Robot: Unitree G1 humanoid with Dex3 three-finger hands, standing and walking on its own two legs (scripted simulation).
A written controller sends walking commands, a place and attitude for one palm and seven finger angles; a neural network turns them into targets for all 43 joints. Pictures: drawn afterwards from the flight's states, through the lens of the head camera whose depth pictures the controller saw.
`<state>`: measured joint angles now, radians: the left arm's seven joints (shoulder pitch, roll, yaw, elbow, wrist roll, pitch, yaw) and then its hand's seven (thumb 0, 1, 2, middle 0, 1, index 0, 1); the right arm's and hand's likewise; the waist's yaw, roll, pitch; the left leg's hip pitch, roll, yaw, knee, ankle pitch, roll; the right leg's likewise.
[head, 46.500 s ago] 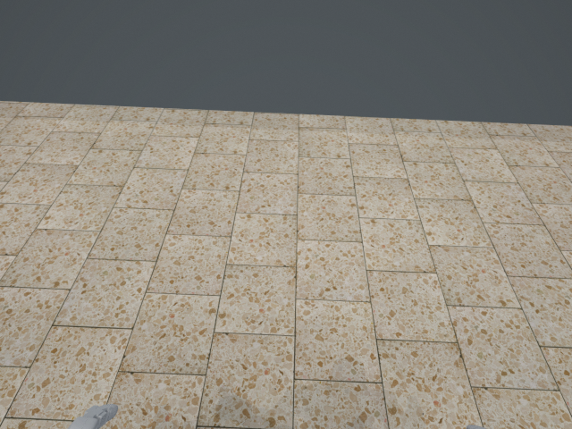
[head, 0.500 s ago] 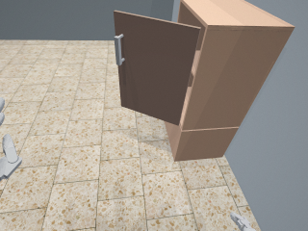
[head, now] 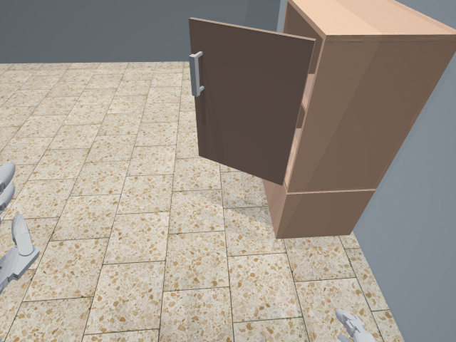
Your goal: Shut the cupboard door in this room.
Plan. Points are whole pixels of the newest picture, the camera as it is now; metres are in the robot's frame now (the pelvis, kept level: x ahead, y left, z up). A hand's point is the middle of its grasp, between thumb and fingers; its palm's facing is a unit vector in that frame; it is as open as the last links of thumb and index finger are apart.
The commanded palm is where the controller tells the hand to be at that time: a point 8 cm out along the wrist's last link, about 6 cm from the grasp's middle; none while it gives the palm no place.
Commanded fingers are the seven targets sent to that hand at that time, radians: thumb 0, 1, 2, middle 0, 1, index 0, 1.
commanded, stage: stop stepping back and stand still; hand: left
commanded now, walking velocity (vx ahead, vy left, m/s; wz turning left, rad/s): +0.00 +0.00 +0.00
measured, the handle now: (197, 74) +0.96 +0.18 +0.05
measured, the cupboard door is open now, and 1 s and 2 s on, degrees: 59 59 59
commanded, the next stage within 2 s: let the arm hang, fingers relaxed in 0.02 s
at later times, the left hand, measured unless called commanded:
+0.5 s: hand out of the picture +0.03 +0.19 -0.18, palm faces -0.01 -0.99 -0.16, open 7.1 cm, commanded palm none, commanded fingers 0.00 0.90 0.90 -0.20 -0.30 -0.20 -0.30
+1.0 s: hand out of the picture +0.03 +0.24 -0.15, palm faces +0.00 -0.95 -0.31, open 7.3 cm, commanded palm none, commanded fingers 0.00 0.90 0.90 -0.20 -0.30 -0.20 -0.30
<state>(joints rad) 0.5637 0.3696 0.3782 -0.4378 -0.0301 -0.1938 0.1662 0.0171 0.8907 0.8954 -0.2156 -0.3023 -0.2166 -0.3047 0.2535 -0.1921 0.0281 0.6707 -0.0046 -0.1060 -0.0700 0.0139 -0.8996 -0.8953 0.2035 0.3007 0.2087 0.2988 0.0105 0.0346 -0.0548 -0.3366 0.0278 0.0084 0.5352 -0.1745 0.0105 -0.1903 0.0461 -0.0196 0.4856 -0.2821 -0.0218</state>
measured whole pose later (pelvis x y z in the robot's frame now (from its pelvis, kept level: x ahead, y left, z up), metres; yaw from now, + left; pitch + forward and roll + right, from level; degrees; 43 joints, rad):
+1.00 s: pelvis +0.00 +0.01 +0.01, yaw +0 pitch -2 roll +0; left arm 0.23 0.28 0.02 1.12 0.02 0.00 0.00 0.01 0.91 0.90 -0.20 -0.30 -0.20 -0.30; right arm 0.21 -0.27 -0.01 1.11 -0.01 0.00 -0.01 0.01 -0.90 -0.90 0.20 0.30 0.21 0.30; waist -0.01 0.02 0.01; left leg -0.23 -0.01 0.03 0.39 -0.12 0.03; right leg -0.12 0.01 0.00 0.40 -0.24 0.00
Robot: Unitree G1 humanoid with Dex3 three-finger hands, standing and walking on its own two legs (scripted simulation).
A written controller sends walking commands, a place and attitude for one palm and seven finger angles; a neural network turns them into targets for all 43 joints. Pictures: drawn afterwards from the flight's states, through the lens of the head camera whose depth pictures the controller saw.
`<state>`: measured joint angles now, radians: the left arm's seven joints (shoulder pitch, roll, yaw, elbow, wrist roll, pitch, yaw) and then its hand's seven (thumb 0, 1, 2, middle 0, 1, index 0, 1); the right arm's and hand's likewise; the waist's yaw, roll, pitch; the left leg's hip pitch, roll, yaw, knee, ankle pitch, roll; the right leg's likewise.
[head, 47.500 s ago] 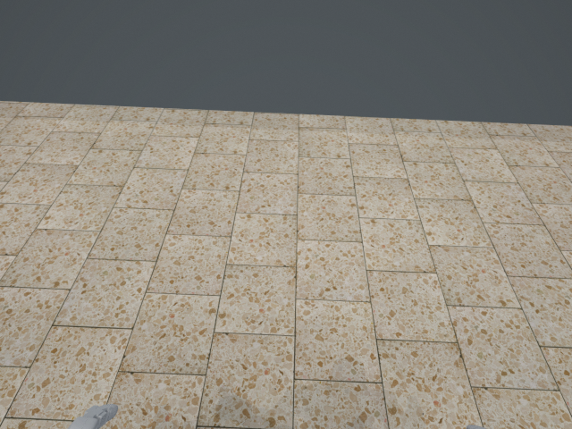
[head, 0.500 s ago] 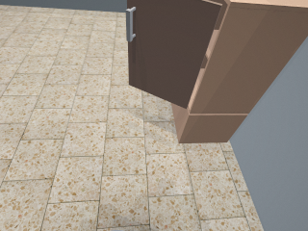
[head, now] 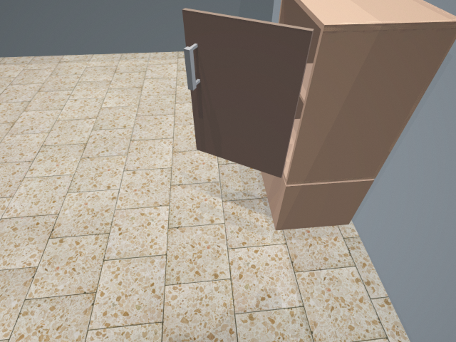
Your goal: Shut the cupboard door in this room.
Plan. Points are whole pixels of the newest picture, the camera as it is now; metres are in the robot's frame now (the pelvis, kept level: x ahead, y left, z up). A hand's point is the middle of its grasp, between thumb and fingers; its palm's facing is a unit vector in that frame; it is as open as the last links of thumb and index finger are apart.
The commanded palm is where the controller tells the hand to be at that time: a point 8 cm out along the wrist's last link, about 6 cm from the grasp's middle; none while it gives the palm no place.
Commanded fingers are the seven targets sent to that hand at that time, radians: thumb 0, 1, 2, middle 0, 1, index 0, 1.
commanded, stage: let the arm hang, fingers relaxed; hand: left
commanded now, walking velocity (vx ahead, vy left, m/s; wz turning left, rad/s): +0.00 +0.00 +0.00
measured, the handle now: (193, 67) +0.96 +0.17 +0.04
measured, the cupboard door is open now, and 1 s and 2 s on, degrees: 59 59 59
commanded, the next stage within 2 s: look to check the result in 0.22 s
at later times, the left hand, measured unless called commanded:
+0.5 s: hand out of the picture +0.06 +0.23 -0.16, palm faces -0.01 -0.95 -0.30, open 7.3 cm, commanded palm none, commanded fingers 0.00 0.90 0.90 -0.20 -0.30 -0.20 -0.30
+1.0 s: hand out of the picture +0.09 +0.21 -0.16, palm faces +0.00 -0.95 -0.30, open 7.3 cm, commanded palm none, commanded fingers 0.00 0.90 0.90 -0.20 -0.30 -0.20 -0.30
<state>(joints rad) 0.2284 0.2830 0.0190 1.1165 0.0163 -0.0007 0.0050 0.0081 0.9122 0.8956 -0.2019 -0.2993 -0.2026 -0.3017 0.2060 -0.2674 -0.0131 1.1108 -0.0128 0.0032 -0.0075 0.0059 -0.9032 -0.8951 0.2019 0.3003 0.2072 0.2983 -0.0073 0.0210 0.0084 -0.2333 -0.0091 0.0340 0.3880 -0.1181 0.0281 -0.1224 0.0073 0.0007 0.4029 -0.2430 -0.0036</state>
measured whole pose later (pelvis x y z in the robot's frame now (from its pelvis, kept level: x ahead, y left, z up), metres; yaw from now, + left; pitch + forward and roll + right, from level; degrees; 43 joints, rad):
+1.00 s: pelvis +0.04 -0.02 +0.00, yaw +0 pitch -1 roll +0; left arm 0.17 0.28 0.02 1.13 0.01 -0.01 0.01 0.01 0.91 0.90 -0.20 -0.30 -0.21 -0.30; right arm 0.14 -0.30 0.00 1.12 -0.01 0.00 -0.02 0.01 -0.90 -0.90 0.20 0.30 0.21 0.30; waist -0.01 0.01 0.03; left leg -0.17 0.00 0.02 0.33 -0.14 0.00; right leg -0.04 0.02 -0.01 0.31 -0.25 -0.02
